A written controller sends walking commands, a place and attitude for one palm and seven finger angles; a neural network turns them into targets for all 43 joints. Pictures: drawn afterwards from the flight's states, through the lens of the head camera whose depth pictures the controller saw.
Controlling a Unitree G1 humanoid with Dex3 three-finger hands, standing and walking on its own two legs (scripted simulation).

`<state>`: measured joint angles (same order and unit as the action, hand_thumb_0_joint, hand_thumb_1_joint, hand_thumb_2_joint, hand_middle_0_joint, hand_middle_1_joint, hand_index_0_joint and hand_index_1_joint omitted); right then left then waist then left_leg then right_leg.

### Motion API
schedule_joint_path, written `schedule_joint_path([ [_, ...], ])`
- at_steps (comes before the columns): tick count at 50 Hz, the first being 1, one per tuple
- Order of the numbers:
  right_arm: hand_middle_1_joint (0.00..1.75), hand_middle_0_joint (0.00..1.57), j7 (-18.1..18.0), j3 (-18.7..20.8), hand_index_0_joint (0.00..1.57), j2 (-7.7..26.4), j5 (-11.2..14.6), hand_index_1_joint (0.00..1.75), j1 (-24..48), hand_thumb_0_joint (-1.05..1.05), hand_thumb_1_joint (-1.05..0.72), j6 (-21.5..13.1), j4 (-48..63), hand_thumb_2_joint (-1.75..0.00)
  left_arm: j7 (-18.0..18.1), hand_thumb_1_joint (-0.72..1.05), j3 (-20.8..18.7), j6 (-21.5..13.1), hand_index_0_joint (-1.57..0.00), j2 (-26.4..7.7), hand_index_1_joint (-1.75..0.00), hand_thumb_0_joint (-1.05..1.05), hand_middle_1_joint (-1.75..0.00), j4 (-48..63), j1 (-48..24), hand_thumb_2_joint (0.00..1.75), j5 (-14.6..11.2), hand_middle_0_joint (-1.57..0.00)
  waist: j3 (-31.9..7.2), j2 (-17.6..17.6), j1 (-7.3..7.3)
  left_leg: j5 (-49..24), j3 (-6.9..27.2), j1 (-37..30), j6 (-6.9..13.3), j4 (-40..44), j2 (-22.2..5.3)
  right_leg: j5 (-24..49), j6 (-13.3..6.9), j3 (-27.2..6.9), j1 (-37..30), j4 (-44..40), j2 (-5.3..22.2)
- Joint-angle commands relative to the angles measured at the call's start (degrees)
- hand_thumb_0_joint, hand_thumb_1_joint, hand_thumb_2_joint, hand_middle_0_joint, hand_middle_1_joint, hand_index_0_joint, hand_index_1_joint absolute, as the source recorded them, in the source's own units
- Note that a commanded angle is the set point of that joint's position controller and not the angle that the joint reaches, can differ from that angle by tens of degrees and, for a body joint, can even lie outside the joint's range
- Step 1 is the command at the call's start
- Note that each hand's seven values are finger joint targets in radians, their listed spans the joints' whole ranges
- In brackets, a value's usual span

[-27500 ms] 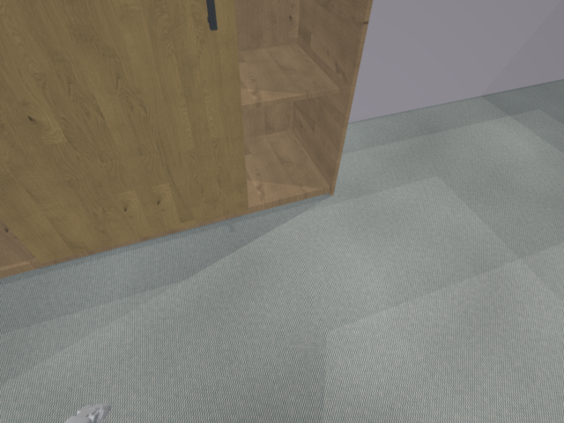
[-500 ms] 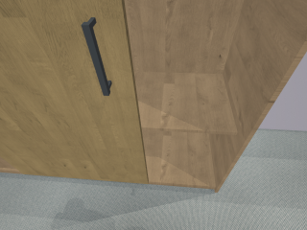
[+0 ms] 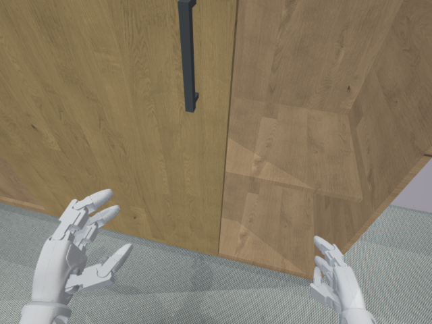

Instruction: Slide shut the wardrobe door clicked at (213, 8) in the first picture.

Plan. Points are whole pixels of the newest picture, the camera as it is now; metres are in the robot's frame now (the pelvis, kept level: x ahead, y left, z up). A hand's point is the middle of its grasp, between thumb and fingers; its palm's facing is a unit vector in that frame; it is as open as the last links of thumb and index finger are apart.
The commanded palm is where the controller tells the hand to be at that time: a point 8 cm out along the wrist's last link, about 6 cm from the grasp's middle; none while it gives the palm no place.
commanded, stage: raise the hand with hooked fingers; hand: left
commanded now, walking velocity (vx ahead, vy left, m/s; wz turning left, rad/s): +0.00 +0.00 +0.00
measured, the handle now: (191, 59) +0.52 +0.13 +0.25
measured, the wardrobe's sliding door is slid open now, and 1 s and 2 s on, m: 0.43 0.43 0.43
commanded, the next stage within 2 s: move the hooked fingers beside the handle in 1.48 s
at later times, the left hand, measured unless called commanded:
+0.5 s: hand (90, 187) +0.25 +0.23 +0.17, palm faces -0.04 -0.99 -0.11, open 12.7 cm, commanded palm +0.22 +0.28 +0.19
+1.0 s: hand (30, 100) +0.29 +0.28 +0.29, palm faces +0.03 -0.99 -0.14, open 13.9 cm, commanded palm +0.26 +0.32 +0.27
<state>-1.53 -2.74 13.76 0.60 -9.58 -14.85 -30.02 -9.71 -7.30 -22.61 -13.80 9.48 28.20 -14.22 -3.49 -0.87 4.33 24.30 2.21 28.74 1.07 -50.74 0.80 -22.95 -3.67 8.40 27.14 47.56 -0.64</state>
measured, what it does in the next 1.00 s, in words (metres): stands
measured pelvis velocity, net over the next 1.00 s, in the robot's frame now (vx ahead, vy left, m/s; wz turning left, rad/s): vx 0.02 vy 0.01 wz -0.02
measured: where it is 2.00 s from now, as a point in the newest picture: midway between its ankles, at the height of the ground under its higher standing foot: outside the picture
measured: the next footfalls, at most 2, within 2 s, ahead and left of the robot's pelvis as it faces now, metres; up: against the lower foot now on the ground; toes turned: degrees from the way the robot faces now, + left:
none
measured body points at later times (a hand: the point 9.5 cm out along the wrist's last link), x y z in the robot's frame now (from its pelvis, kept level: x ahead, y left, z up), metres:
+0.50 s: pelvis +0.01 +0.01 +0.03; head -0.01 +0.01 +0.48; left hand +0.25 +0.28 +0.17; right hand +0.17 -0.25 -0.03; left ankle +0.02 +0.11 -0.70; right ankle +0.02 -0.08 -0.70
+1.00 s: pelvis +0.02 +0.01 +0.04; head -0.03 -0.01 +0.49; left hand +0.28 +0.34 +0.30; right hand +0.22 -0.21 -0.02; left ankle +0.02 +0.11 -0.70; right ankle +0.02 -0.08 -0.70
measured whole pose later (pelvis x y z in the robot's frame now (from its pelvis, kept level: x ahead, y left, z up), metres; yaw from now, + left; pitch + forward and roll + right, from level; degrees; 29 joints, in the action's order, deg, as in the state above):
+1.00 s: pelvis +0.02 +0.01 +0.04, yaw -1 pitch -5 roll -1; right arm -4.4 -7.0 15.6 4.1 -10.3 -13.9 -38.2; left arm -27.9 -29.1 11.9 -30.9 -4.2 -11.9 -20.4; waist -1.7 -3.4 4.1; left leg 14.7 0.4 7.7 1.7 -27.0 1.2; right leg -12.9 -2.6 5.9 6.9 24.2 -1.3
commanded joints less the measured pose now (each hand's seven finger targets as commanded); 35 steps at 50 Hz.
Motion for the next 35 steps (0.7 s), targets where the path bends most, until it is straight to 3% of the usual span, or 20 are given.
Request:
schedule_joint_path([
  [1,0.30,0.20,-2.51,1.91,0.20,8.64,2.10,0.30,0.79,0.00,-0.90,-5.19,4.49,-0.90,-9.54,0.15,4.43,-0.07,-0.25,-5.88,-0.78,0.00,-0.78,8.37,-22.79,0.58,-0.61,-0.25,-0.75,-2.31,-8.88,-1.25,2.89,-4.54,1.83,11.42,-0.71,0.82,1.88,-7.25,1.32,-13.34,0.18],
  [3,0.30,0.20,-3.23,2.03,0.20,8.94,2.78,0.30,1.32,0.00,-0.90,-5.10,4.84,-0.90,-11.75,0.11,-1.70,7.61,-0.26,-10.48,-0.81,0.00,-0.81,1.36,-18.07,0.56,-0.75,-0.26,-2.28,3.00,-5.80,-0.26,2.45,-2.15,1.74,13.17,-0.89,-2.02,2.25,-8.69,-2.98,-16.09,1.05],
  [5,0.30,0.20,-3.32,2.20,0.20,8.77,3.10,0.30,3.38,0.00,-0.90,-4.01,5.26,-0.90,-11.62,0.06,-10.25,14.72,-0.26,-15.28,-0.84,0.00,-0.84,-3.50,-12.70,0.54,-1.55,-0.26,-6.34,4.64,-2.07,-2.91,1.55,-2.14,1.47,14.01,-0.43,-1.38,2.56,-9.36,-7.72,-17.06,1.76],
  [6,0.30,0.20,-3.26,1.49,0.20,7.68,2.92,0.30,5.09,0.00,-0.90,-3.47,6.54,-0.90,-11.49,0.04,-9.92,16.53,-0.26,-13.22,-0.86,0.00,-0.86,0.36,-14.12,0.53,-3.29,-0.26,-7.28,4.12,-1.28,-4.75,1.22,-2.63,1.34,14.79,-0.09,0.34,2.72,-9.06,-9.80,-17.16,2.33],
  [7,0.30,0.20,-3.33,1.42,0.20,7.09,2.87,0.30,6.61,0.00,-0.90,-3.30,6.91,-0.90,-10.42,0.01,-13.18,17.74,-0.26,-14.81,-0.87,0.00,-0.87,3.55,-15.22,0.52,-4.87,-0.26,-8.45,4.80,-0.47,-6.58,0.99,-3.10,1.20,15.15,-0.14,2.11,2.75,-8.92,-11.99,-17.10,2.47],
  [9,0.30,0.20,-3.00,0.95,0.20,6.07,2.49,0.30,6.92,0.00,-0.90,-3.74,6.83,-0.90,-7.67,-0.03,-16.93,18.00,-0.27,-14.61,-0.90,0.00,-0.90,9.29,-15.99,0.50,-7.77,-0.27,-10.20,2.47,0.63,-11.26,0.94,-5.27,0.76,16.43,-0.46,7.89,2.40,-7.33,-15.00,-16.40,1.97],
  [10,0.30,0.20,-2.63,0.91,0.20,6.37,2.13,0.30,6.61,0.00,-0.90,-4.09,6.27,-0.90,-6.00,-0.06,-19.84,17.40,-0.27,-16.83,-0.92,0.00,-0.92,10.91,-15.93,0.49,-8.15,-0.27,-10.93,0.56,1.45,-13.62,1.08,-6.59,0.47,16.81,-0.68,10.25,2.10,-6.85,-15.79,-15.86,1.42],
  [11,0.30,0.20,-2.19,0.74,0.20,5.82,2.01,0.30,5.98,0.00,-0.90,-4.95,6.29,-0.90,-5.08,-0.08,-18.19,16.03,-0.27,-14.91,-0.93,0.00,-0.93,14.77,-17.64,0.48,-8.23,-0.27,-10.61,-3.44,0.84,-15.22,0.93,-8.23,0.23,17.56,-0.73,12.28,1.81,-6.19,-15.20,-15.75,1.20],
  [13,0.30,0.20,-1.57,1.15,0.20,6.21,1.84,0.30,3.73,0.00,-0.90,-6.51,4.81,-0.90,-3.86,-0.13,-16.04,13.44,-0.27,-13.61,-0.96,0.00,-0.96,16.82,-17.96,0.46,-7.03,-0.27,-8.09,-7.00,-0.57,-16.99,0.48,-10.81,-0.08,18.36,-1.14,14.66,1.57,-5.50,-13.20,-16.14,0.77],
  [15,0.30,0.20,-1.41,1.64,0.20,7.47,1.62,0.30,2.68,0.00,-0.90,-7.54,3.92,-0.90,-4.25,-0.17,-13.76,12.49,-0.28,-13.35,-0.99,0.00,-0.99,14.40,-19.25,0.44,-5.41,-0.28,-4.68,-2.32,-2.32,-16.67,0.76,-10.67,0.60,18.50,-1.35,15.07,1.92,-5.52,-11.57,-17.23,0.52],
  [17,0.30,0.20,-1.86,2.11,0.20,8.37,2.32,0.30,1.99,0.00,-0.90,-8.54,2.73,-0.90,-6.16,-0.22,-11.42,13.11,-0.28,-12.59,-1.02,0.00,-1.02,11.47,-22.09,0.42,-5.01,-0.28,-1.65,-2.30,-3.41,-13.24,0.82,-11.08,0.93,19.67,-1.44,12.30,2.13,-5.90,-10.84,-18.84,0.72],
  [19,0.30,0.20,-2.71,2.36,0.20,9.27,2.98,0.30,2.05,0.00,-0.90,-9.07,2.18,-0.90,-8.46,-0.27,-11.58,15.17,-0.28,-14.41,-1.05,0.00,-1.05,9.53,-24.19,0.40,-4.99,-0.28,-0.74,-3.63,-3.28,-10.38,1.01,-12.10,1.12,20.92,-1.38,9.30,2.24,-6.40,-10.89,-20.54,0.91],
  [20,0.30,0.20,-3.22,2.30,0.20,9.76,3.06,0.30,2.25,0.00,-0.90,-9.07,1.94,-0.90,-9.30,-0.29,-12.80,16.78,-0.29,-15.89,-1.07,0.00,-1.07,7.26,-25.07,0.39,-4.98,-0.29,0.47,-2.46,-2.98,-9.63,1.23,-11.98,1.26,21.54,-1.45,8.36,2.21,-6.42,-10.68,-21.33,0.77],
  [24,0.30,0.20,-4.45,2.05,0.20,9.77,3.34,0.30,3.72,0.00,-0.90,-9.16,1.90,-0.90,-10.65,-0.38,-18.79,19.69,-0.29,-22.00,-1.12,0.00,-1.12,9.56,-33.41,0.35,-6.29,-0.29,-4.10,-2.58,-1.68,-10.85,2.10,-15.70,1.38,23.76,-1.31,8.73,2.21,-6.32,-15.14,-22.64,0.95],
  [25,0.30,0.20,-4.49,1.75,0.20,9.85,3.11,0.30,4.00,0.00,-0.90,-9.33,1.81,-0.90,-10.54,-0.41,-20.95,19.75,-0.29,-24.20,-1.14,0.00,-1.14,10.50,-35.06,0.34,-6.53,-0.29,-5.43,-4.65,-1.01,-12.13,2.09,-16.98,1.31,23.99,-1.21,9.78,2.03,-6.30,-16.07,-22.82,0.74],
  [29,0.30,0.20,-4.09,0.96,0.20,9.03,2.77,0.30,4.60,0.00,-0.90,-9.31,1.23,-0.90,-11.33,-0.50,-23.08,19.57,-0.30,-24.06,-1.20,0.00,-1.20,9.69,-37.79,0.30,-8.53,-0.30,-7.89,-6.69,-0.57,-19.82,2.18,-21.03,0.56,24.85,-0.98,19.37,1.61,-5.61,-19.51,-22.45,0.43],
  [30,0.30,0.20,-3.88,0.75,0.20,9.14,2.78,0.30,4.63,0.00,-0.90,-9.07,0.76,-0.90,-11.58,-0.50,-23.46,20.21,-0.30,-24.56,-1.20,0.00,-1.20,7.84,-38.19,0.30,-8.25,-0.30,-6.80,-7.91,-0.42,-20.37,1.88,-21.16,0.41,24.90,-0.89,19.98,1.52,-5.74,-19.36,-23.01,0.35],
  [31,0.30,0.20,-3.82,0.53,0.20,8.87,3.01,0.30,4.67,0.00,-0.90,-8.70,0.47,-0.90,-12.24,-0.50,-21.52,21.20,-0.30,-22.82,-1.20,0.00,-1.20,5.91,-39.35,0.30,-8.32,-0.30,-4.29,-8.17,-1.02,-20.29,1.79,-20.79,0.35,25.44,-0.99,20.52,1.51,-5.59,-18.56,-23.36,0.42],
  [33,0.30,0.20,-3.70,0.41,0.20,9.30,3.39,0.30,4.81,0.00,-0.90,-7.89,0.02,-0.90,-13.62,-0.50,-20.53,24.11,-0.30,-22.68,-1.20,0.00,-1.20,0.60,-41.26,0.30,-7.90,-0.30,0.02,-4.94,-1.50,-17.97,1.82,-18.95,0.50,26.54,-1.28,19.22,1.62,-5.73,-17.06,-24.41,0.48],
  [35,0.30,0.20,-3.73,0.52,0.20,9.95,3.65,0.30,5.00,0.00,-0.90,-6.54,-0.04,-0.90,-15.02,-0.50,-21.52,27.43,-0.30,-24.29,-1.20,0.00,-1.20,-4.34,-41.42,0.30,-6.97,-0.30,1.42,-1.24,-1.31,-17.39,1.36,-18.22,0.94,26.80,-1.22,18.69,1.84,-6.01,-16.69,-25.32,0.56],
])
